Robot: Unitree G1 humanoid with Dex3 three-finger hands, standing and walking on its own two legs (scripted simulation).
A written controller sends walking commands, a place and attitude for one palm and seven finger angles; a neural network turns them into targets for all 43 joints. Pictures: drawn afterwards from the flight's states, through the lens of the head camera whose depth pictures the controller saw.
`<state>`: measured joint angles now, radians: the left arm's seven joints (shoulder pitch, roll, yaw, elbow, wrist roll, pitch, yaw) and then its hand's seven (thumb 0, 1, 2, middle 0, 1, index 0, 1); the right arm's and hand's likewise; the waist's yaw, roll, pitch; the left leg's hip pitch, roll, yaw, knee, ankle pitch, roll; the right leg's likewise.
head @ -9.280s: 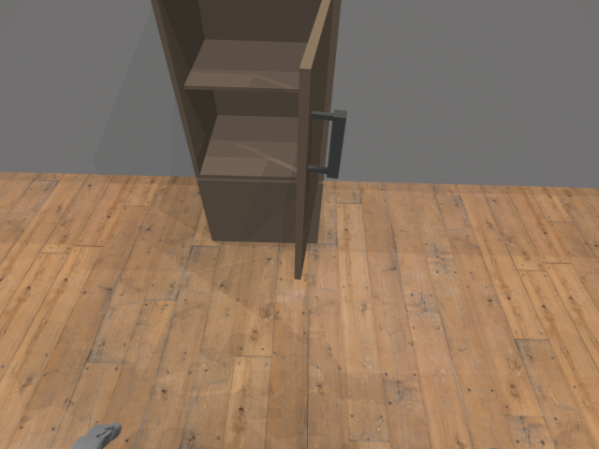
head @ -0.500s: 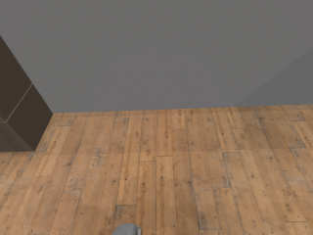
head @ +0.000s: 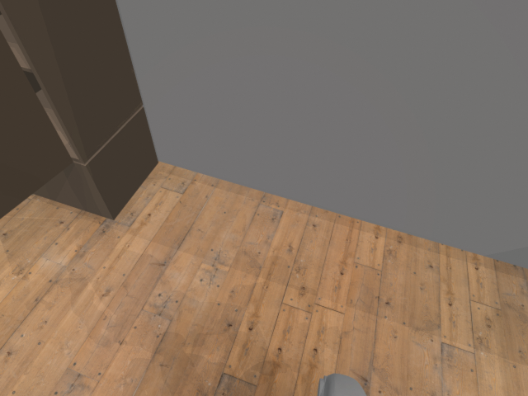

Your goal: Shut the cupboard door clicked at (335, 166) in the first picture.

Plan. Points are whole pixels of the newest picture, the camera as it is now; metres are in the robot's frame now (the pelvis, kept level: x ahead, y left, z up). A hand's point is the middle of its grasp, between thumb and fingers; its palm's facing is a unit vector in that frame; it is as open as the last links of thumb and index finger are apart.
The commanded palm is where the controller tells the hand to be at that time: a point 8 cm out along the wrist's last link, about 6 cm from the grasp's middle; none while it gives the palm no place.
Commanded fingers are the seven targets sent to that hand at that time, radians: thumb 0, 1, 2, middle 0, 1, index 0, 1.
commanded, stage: walk to a spot facing it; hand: left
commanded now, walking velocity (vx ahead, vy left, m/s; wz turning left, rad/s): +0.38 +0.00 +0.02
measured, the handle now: out of the picture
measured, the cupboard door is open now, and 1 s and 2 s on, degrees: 82 82 82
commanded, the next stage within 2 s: turn to face it in 0.66 s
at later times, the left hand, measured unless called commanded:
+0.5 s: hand (212, 289) +0.33 +0.13 -0.18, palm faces +0.02 -0.98 -0.18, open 7.4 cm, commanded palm none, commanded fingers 0.00 0.90 0.90 -0.20 -0.30 -0.20 -0.30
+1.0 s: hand (211, 311) +0.30 +0.13 -0.19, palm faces +0.35 -0.93 -0.15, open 7.4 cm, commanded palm none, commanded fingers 0.00 0.90 0.90 -0.20 -0.30 -0.20 -0.30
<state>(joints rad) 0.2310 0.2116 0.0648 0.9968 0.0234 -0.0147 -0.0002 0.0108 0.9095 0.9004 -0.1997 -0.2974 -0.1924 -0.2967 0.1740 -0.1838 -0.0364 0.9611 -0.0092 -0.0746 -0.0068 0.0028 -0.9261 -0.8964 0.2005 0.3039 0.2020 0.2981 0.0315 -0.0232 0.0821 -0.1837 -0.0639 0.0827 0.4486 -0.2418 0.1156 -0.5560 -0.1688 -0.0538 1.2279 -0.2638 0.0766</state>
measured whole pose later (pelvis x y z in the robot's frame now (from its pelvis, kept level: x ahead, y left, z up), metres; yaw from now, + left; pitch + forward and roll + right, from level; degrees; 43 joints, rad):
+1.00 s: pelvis +0.40 +0.00 -0.02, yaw +13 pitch -1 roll -1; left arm 0.43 0.11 0.03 1.10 0.01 -0.04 0.02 0.01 0.91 0.90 -0.20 -0.30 -0.20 -0.30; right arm 0.08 -0.18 -0.04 0.96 -0.03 -0.02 0.02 0.01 -0.92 -0.90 0.20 0.30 0.20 0.30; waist 0.04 0.00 0.09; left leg -0.40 0.02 0.14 0.61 -0.17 0.06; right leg -0.12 -0.11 -0.29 0.75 -0.45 0.02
